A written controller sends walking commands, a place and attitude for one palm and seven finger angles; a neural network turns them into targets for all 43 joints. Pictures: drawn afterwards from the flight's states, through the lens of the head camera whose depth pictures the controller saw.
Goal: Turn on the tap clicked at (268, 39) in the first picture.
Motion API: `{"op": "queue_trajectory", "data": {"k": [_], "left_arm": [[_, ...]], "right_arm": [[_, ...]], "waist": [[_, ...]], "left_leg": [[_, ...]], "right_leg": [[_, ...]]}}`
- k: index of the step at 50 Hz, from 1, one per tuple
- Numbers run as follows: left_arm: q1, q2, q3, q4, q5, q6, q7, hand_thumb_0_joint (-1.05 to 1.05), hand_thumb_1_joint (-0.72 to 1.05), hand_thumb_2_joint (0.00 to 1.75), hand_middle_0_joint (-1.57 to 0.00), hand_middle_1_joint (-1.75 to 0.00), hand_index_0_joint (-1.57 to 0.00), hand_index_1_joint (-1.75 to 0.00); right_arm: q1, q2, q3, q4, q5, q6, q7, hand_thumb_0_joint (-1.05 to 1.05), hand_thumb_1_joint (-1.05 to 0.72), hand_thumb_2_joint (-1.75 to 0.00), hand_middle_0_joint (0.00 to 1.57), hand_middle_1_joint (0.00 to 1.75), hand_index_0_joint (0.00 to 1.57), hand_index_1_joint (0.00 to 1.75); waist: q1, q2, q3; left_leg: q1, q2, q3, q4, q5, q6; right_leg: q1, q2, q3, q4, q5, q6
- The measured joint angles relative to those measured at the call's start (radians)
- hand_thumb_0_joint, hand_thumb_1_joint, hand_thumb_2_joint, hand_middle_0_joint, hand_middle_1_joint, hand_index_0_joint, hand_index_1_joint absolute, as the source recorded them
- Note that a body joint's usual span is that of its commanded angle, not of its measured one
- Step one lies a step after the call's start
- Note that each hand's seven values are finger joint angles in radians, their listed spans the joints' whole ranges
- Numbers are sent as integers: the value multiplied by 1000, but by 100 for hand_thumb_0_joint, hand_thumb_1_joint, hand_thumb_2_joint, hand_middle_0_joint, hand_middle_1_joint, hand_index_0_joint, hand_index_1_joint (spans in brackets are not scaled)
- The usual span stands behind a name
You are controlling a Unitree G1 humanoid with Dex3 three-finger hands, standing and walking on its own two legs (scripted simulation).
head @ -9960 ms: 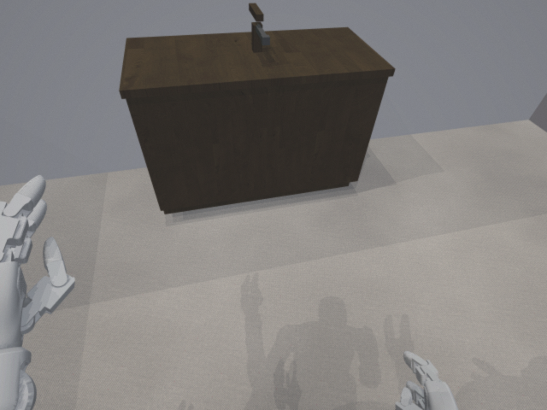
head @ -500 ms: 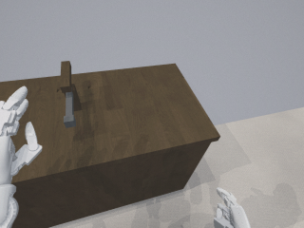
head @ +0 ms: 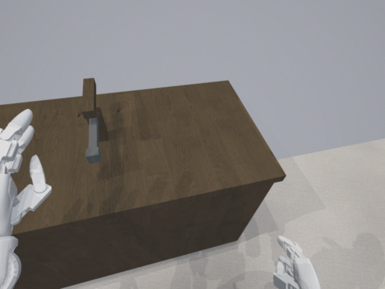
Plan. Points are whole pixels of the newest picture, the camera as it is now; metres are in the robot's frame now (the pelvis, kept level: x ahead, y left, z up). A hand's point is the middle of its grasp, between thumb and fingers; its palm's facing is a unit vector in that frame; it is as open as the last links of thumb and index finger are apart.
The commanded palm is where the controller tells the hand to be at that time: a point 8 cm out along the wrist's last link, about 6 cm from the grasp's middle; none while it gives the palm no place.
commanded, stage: look again from close up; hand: left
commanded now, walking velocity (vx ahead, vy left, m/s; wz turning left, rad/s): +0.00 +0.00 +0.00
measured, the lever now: (93, 155) +0.38 +0.27 +0.02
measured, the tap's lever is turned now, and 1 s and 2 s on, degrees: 0 0 0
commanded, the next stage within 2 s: come to a stop and stand still in 0.12 s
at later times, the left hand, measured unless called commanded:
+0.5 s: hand (32, 160) +0.25 +0.27 +0.18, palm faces +0.46 -0.79 -0.40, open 7.4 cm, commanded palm +0.16 +0.27 +0.17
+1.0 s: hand (49, 178) +0.24 +0.25 +0.16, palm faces +0.37 -0.87 -0.33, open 7.4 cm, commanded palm +0.17 +0.29 +0.17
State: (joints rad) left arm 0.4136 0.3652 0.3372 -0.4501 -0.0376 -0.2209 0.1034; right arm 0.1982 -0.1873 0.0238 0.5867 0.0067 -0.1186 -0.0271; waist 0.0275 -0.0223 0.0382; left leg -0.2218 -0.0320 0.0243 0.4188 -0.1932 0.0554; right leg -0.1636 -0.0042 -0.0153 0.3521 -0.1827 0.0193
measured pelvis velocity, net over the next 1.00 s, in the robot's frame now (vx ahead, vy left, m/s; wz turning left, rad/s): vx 0.01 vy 0.01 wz -0.01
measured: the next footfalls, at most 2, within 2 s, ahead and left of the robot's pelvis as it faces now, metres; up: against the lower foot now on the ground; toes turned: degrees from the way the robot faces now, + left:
none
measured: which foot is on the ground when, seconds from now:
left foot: down 0.00-1.00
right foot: down 0.00-1.00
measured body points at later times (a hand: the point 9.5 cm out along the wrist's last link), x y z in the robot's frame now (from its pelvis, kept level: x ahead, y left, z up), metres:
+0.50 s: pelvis +0.00 -0.01 +0.00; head +0.03 +0.01 +0.45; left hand +0.22 +0.31 +0.20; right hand +0.18 -0.23 -0.08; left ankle +0.02 +0.08 -0.74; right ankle +0.00 -0.13 -0.74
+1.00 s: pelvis +0.01 +0.01 +0.00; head +0.03 +0.04 +0.45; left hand +0.21 +0.30 +0.17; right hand +0.20 -0.21 -0.07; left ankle +0.02 +0.08 -0.74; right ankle +0.00 -0.13 -0.74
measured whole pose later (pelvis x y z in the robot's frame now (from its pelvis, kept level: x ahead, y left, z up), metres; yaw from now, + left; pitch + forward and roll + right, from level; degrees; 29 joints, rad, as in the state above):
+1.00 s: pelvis +0.01 +0.01 +0.00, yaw -1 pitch +0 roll -1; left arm 0.38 0.36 0.35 -0.44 -0.04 -0.26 0.10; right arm 0.18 -0.18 0.02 0.59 0.00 -0.15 -0.01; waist 0.03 -0.05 0.04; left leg -0.24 -0.03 0.04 0.45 -0.23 0.06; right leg -0.18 -0.01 0.00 0.38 -0.21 0.03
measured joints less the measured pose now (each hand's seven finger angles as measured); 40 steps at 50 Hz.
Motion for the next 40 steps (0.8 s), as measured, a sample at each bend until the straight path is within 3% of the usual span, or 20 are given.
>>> {"op": "queue_trajectory", "data": {"k": [19, 21, 23, 26, 31, 34, 40], "left_arm": [[17, -5, -6, 2, -8, 18, 5, 1, 89, 90, -21, -30, -21, -30], [-105, 76, 36, 49, 51, -4, -36, 1, 89, 90, -21, -30, -22, -31], [-206, 117, 88, 137, 29, -43, -39, 1, 88, 90, -21, -30, -22, -31], [-182, 68, 109, 128, -10, -32, -13, 1, 89, 90, -20, -30, -21, -30], [-3, 3, 4, 27, -10, -48, -23, 1, 90, 90, -20, -30, -21, -30], [30, 20, -9, 21, -6, -52, -34, 1, 89, 90, -21, -30, -21, -30], [-36, 32, 44, 31, -15, -48, -13, 1, 89, 90, -21, -30, -22, -31]], "right_arm": [[-3, -16, -13, 5, 3, 11, -9, 1, -90, -90, 20, 30, 20, 30], [16, -15, -20, -1, -9, -13, -13, 1, -90, -90, 20, 30, 20, 30], [4, -14, -14, 15, -5, -23, 2, 1, -90, -90, 20, 30, 20, 30], [-6, -21, -18, 2, 4, -34, 33, 1, -90, -90, 20, 30, 20, 30], [12, -19, -22, -9, 8, -40, 32, 1, -90, -90, 20, 30, 20, 30], [24, -8, -16, 0, 6, -35, 14, 1, -90, -90, 20, 30, 20, 30], [28, -1, -5, 20, 4, -42, 5, 1, -90, -90, 20, 30, 20, 30]], "waist": [[-9, 12, 6], [23, 4, 12], [37, -4, 18], [14, 9, 20], [-17, 10, 7], [-15, -9, 10], [6, -30, 21]], "left_leg": [[-4, 12, -4, 1, -4, -10], [-38, 17, -13, 32, -12, -12], [-50, 21, -6, 42, -14, -15], [-40, 19, 15, 42, -19, -10], [-25, 5, 32, 39, -30, 3], [-23, 1, 26, 43, -35, 4], [-22, -2, 10, 51, -39, 4]], "right_leg": [[0, 12, -3, -7, 0, -10], [-28, 17, -12, 15, -6, -13], [-46, 21, -6, 31, -9, -19], [-51, 17, 15, 48, -14, -13], [-50, 3, 32, 68, -34, 1], [-45, 0, 26, 73, -42, 2], [-32, -3, 10, 69, -46, 2]]}}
